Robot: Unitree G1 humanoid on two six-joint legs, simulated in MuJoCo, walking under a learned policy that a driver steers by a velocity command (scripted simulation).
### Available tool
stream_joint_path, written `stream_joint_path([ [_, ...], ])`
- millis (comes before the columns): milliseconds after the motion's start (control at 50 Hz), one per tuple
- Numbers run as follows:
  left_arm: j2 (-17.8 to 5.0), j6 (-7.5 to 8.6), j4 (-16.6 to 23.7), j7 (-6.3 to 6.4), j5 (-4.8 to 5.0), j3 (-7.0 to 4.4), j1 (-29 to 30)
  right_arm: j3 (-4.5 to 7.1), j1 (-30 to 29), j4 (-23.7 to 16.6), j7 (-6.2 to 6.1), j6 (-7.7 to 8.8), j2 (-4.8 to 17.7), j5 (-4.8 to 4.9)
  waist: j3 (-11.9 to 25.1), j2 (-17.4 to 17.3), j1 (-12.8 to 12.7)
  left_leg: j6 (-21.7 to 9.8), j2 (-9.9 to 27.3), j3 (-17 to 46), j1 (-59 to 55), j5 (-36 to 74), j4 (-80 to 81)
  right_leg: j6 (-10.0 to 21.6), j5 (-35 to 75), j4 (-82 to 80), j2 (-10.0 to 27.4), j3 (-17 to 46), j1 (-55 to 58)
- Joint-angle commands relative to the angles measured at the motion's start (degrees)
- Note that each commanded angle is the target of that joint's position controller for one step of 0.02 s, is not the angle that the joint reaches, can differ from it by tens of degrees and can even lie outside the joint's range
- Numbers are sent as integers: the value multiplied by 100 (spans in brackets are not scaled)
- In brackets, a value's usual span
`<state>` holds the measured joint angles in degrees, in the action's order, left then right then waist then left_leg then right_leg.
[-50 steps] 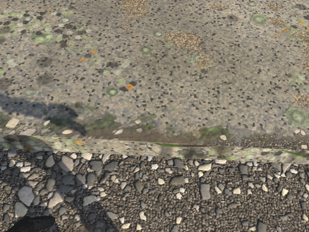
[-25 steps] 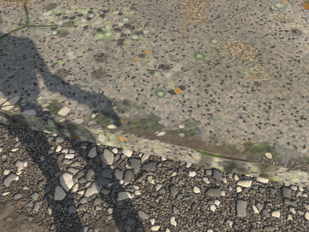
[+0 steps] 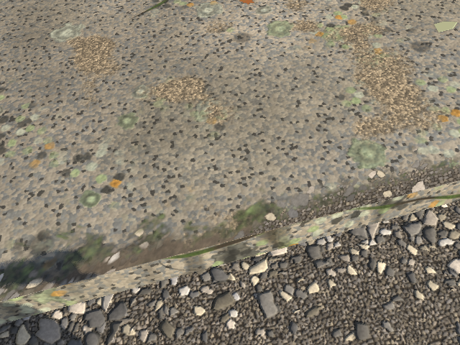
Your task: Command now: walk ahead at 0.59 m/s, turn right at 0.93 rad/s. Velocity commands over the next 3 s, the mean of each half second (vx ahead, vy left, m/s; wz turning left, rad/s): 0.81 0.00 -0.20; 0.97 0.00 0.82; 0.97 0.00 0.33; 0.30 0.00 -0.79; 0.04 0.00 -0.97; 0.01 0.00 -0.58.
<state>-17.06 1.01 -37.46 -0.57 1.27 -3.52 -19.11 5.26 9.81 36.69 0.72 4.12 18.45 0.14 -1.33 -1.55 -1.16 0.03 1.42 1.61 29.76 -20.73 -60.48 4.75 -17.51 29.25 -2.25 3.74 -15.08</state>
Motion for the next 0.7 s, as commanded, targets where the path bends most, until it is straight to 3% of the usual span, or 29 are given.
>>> stream_joint_path([
  [20,-1054,178,491,184,-51,-256,253,154,-701,-476,10,308,534,-63,68,687,-1,171,-12,220,963,1151,729,878,-1403,-1869,1204,2127,623],
  [40,-1402,30,182,26,-352,-373,93,-71,-331,-212,177,-84,188,-551,130,860,25,329,-8,-111,630,1144,681,719,-1406,-1830,716,1649,257],
  [60,-1325,-23,189,-60,-315,-367,14,-67,-375,-251,220,-253,177,-492,2,890,-3,447,-55,-214,529,1095,822,744,-1485,-1838,634,1652,-14],
  [100,-1185,-48,178,-151,-214,-324,-89,-95,-770,-394,214,-371,282,-304,-218,1000,-140,656,-51,-210,492,1163,1239,789,-1520,-1924,643,1885,-282],
  [140,-1210,-9,144,-151,-210,-325,-145,-136,-983,-437,205,-322,319,-222,-233,1109,-235,695,10,-196,407,1306,1921,791,-1320,-1891,728,1917,-68],
  [200,-1155,164,37,-114,-224,-265,-198,-151,-1022,-396,181,-211,396,-190,-180,1175,-322,323,198,-269,-181,1393,2597,712,-1211,-1984,1084,1966,256],
  [240,-1144,242,-12,-113,-253,-246,-94,-113,-786,-366,166,-182,541,-177,-271,1178,-171,-6,240,-372,-542,1017,2831,679,-960,-2056,1315,1937,472],
  [260,-1132,260,-57,-102,-273,-230,-37,-76,-445,-276,138,-163,617,-184,-268,1099,25,-168,161,-496,-890,820,3009,654,-383,-1861,1334,1754,553],
  [280,-1078,272,-122,-84,-314,-196,4,-5,292,-39,69,-133,730,-206,-52,817,423,-309,-87,-616,-1680,534,3188,577,1217,-932,1144,1340,509],
  [300,-879,280,-135,-62,-373,-127,74,94,1644,393,-11,-62,976,-244,597,30,1004,-446,9,-209,-3108,-70,3230,461,2565,1177,672,662,0],
  [320,-528,361,253,-44,-218,-3,78,248,2486,531,-22,-33,1762,-300,1081,-1951,1104,-962,1262,2790,-4171,-2611,4441,68,1299,3334,-80,-90,-1646],
  [340,-501,418,356,-39,-330,50,391,143,2008,544,125,-46,1352,-200,483,-1920,737,-1125,1546,4923,-4120,-3044,5435,15,-618,3917,-436,198,-2992],
  [360,-686,408,268,-59,-402,46,527,64,1342,411,191,-60,977,-182,104,-785,409,-1277,1600,4282,-3830,-2667,5025,37,-97,4296,59,256,-3338],
  [380,-819,434,185,-96,-462,43,703,48,1358,406,208,-39,838,-151,166,-137,433,-1305,1396,3608,-3512,-2021,4867,-14,239,4140,310,231,-3077],
  [400,-772,446,235,-121,-507,61,894,2,1471,501,176,-17,726,-137,9,-6,403,-1284,1145,3117,-3111,-1456,4966,-87,328,3807,458,208,-2889],
  [440,-571,367,320,-171,-614,177,1091,-91,1577,727,92,65,518,-77,-237,-301,268,-1264,713,2583,-2691,-595,5162,-342,492,3253,568,108,-2663],
  [480,-488,326,417,-208,-627,261,1337,-75,1709,840,27,115,562,-19,-317,-344,266,-1381,565,2307,-2531,288,5258,-532,600,2891,528,-115,-2693],
  [520,-423,333,643,-235,-535,345,1961,-38,1721,874,-7,107,619,-25,-466,-222,360,-1449,407,2087,-2270,1136,5355,-703,808,2068,401,-355,-2613],
  [560,-225,367,842,-242,-442,461,2528,9,1702,931,-19,83,696,-28,-488,-295,501,-1321,159,1790,-1944,2280,5274,-743,1188,994,173,-572,-1954],
  [600,-213,389,939,-183,-368,477,2677,49,1736,1014,-9,84,795,6,-252,-398,528,-1162,221,1746,-1875,3764,5046,-668,1597,459,-6,-662,-1139],
  [640,-427,369,730,-32,-355,382,1960,54,1644,1048,-30,124,803,23,366,-498,185,-922,273,1675,-1976,5366,4194,-491,1562,448,-152,-508,72],
  [660,-719,351,513,68,-356,248,1143,86,1446,969,-38,151,978,12,829,-382,-249,-799,207,1654,-2003,6182,3268,-366,1061,443,-213,-495,864],
  [680,-884,368,184,179,-371,125,-75,116,1002,862,-14,172,1055,32,1347,-220,-989,-683,12,1651,-1369,5855,1848,-226,1024,271,32,-354,2288],
  [700,-1212,378,-112,323,-443,-67,-1339,38,746,719,-4,252,710,39,1954,226,-1491,-653,-450,1317,-390,4173,143,-215,-189,200,839,283,3715],
])
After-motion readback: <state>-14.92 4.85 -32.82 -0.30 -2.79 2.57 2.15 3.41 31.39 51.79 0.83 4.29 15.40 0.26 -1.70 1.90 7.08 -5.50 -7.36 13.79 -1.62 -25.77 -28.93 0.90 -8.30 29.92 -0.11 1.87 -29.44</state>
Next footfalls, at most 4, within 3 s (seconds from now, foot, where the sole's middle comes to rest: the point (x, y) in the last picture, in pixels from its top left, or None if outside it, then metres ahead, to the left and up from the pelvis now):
0.30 left None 0.29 0.12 -0.78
0.70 right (287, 287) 0.65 -0.07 -0.78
1.12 left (194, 193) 0.91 0.21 -0.65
1.52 right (160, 102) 1.37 0.38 -0.65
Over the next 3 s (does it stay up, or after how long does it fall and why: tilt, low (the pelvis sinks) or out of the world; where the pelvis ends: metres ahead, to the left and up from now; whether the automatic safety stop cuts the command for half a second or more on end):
stays up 1.47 0.46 0.12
